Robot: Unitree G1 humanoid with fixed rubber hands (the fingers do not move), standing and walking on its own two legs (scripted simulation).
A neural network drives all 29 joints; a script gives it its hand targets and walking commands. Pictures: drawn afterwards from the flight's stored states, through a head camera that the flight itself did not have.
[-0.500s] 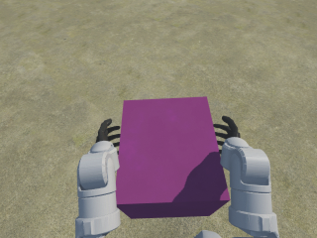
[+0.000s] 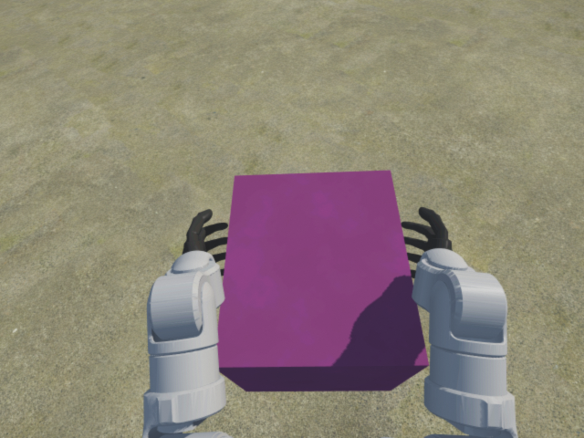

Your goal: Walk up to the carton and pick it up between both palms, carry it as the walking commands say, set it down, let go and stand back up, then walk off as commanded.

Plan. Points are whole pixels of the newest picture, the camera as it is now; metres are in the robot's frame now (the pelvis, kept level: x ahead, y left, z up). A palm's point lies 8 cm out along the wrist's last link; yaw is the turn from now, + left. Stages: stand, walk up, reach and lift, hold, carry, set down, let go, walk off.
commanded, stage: carry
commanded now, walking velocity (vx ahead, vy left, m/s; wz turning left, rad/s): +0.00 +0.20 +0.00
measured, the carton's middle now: (314, 286) +0.32 -0.02 +0.00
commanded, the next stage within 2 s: none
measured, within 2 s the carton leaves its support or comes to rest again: neither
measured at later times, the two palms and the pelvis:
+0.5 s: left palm (107, 323) +0.24 +0.23 +0.09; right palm (364, 327) +0.22 -0.07 +0.08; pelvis -0.06 +0.10 +0.01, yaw +0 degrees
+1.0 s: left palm out of the picture +0.17 +0.36 +0.09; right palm (247, 388) +0.17 +0.07 +0.07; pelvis -0.12 +0.22 -0.01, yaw +0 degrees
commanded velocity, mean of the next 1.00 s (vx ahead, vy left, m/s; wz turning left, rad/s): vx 0.00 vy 0.20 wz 0.00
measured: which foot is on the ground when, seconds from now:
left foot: up 0.00-0.00, down 0.02-0.32, up 0.34-0.62, down 0.64-0.94, up 0.96-1.00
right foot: down 0.00-0.02, up 0.04-0.28, down 0.30-0.66, up 0.68-0.92, down 0.94-1.00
